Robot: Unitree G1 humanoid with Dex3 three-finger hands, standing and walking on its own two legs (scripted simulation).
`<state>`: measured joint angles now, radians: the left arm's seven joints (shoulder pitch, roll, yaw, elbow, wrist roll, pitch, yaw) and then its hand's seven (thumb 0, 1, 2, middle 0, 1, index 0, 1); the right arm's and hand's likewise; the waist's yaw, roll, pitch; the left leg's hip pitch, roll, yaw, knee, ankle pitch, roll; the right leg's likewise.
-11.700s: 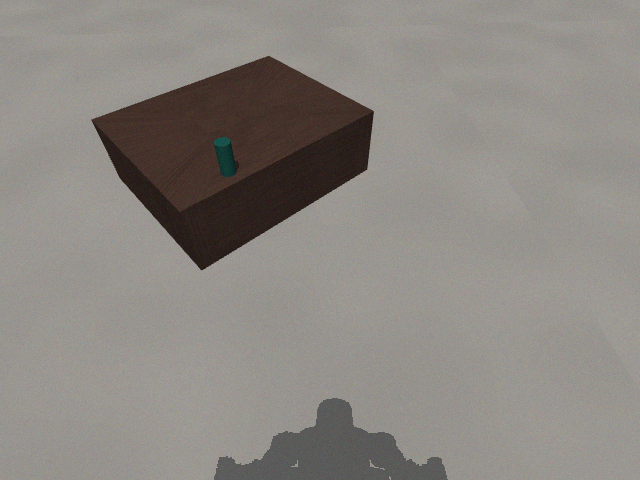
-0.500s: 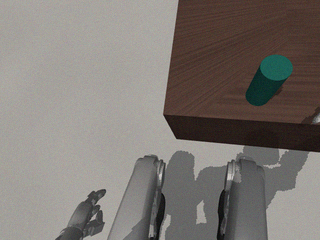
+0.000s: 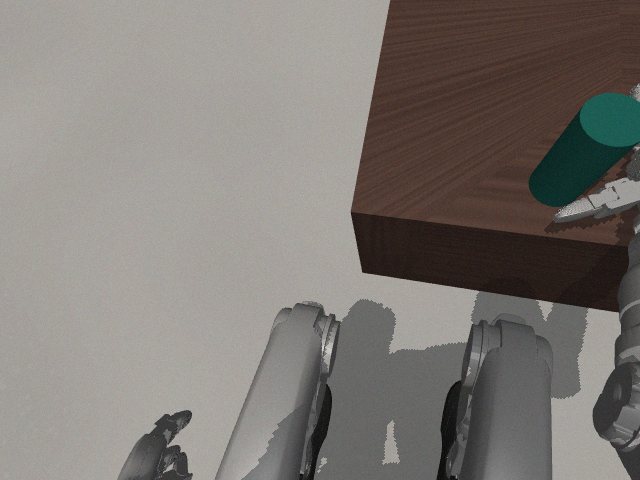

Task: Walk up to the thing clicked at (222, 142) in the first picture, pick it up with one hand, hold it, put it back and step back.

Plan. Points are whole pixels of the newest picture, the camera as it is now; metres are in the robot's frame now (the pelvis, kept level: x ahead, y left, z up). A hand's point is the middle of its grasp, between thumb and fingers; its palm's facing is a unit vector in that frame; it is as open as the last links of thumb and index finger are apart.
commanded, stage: close in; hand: right
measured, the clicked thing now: (579, 157) +0.49 -0.23 +0.00
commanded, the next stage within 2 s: rest palm in 0.06 s
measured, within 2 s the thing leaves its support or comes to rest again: leaves its support in 0.96 s
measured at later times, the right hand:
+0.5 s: hand (588, 146) +0.50 -0.24 +0.00, palm faces +0.09 +1.00 -0.02, open 16.6 cm
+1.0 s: hand (591, 130) +0.51 -0.24 +0.02, palm faces +0.10 +0.99 -0.01, open 10.0 cm
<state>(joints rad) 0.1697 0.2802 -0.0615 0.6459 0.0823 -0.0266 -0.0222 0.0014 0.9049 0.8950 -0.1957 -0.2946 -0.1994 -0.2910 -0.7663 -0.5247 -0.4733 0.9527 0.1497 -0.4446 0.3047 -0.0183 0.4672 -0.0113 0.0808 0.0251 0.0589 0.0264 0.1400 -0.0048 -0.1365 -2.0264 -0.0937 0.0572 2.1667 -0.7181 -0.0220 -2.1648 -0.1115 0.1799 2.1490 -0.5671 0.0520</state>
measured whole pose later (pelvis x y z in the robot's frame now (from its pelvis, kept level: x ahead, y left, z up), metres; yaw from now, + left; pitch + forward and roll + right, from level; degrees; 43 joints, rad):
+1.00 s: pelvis +0.00 +0.00 +0.00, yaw +0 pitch +33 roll +6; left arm 0.13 0.25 -0.10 0.65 0.08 0.01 -0.02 0.00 0.90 0.91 -0.20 -0.30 -0.20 -0.30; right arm -0.84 -0.51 -0.37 0.92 0.13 -0.41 0.22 0.00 0.21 -0.44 1.02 0.71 0.89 0.66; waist 0.12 0.00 -0.11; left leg -2.00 -0.09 0.07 2.15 -0.74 -0.02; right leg -2.15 -0.10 0.19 2.15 -0.58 0.06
